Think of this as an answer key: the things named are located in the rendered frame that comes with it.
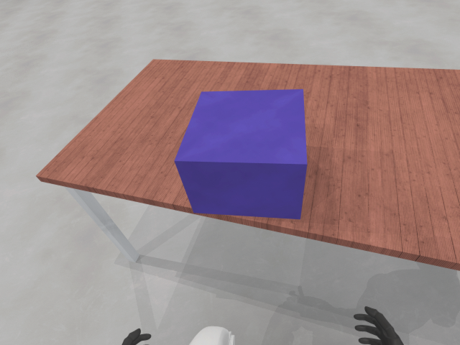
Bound table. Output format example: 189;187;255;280
36;59;460;271

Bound robot right hand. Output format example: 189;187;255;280
354;306;404;345

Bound robot left hand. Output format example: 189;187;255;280
122;328;151;345

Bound robot left thigh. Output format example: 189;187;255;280
189;326;235;345

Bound carton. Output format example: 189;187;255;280
175;89;307;219

